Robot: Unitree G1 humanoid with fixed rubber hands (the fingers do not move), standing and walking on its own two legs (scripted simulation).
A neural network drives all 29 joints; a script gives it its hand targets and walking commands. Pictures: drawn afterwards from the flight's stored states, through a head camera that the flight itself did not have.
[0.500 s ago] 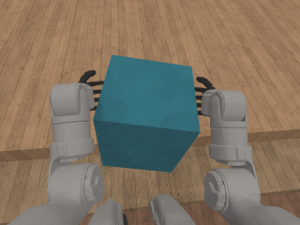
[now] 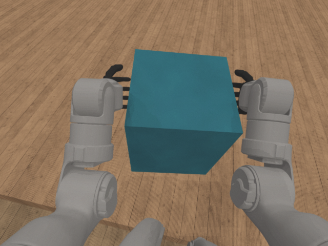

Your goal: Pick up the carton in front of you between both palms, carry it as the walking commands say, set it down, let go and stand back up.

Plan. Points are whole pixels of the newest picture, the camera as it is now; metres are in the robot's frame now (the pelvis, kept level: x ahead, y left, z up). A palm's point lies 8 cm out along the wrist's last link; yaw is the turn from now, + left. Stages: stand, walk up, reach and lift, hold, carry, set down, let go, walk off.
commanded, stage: carry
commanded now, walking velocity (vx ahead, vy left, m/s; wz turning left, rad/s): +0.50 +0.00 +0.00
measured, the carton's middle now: (174, 119) +0.39 +0.06 +0.07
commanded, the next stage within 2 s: none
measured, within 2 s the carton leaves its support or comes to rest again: neither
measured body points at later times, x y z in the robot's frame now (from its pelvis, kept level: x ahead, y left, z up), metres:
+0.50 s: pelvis +0.29 +0.14 +0.11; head +0.33 +0.14 +0.56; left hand +0.70 +0.24 +0.23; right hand +0.67 -0.05 +0.25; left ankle +0.41 +0.22 -0.55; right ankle +0.18 +0.02 -0.43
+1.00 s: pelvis +0.58 +0.12 +0.17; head +0.56 +0.12 +0.62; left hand +0.96 +0.28 +0.35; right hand +0.98 -0.01 +0.35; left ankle +0.44 +0.22 -0.48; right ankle +0.66 +0.05 -0.55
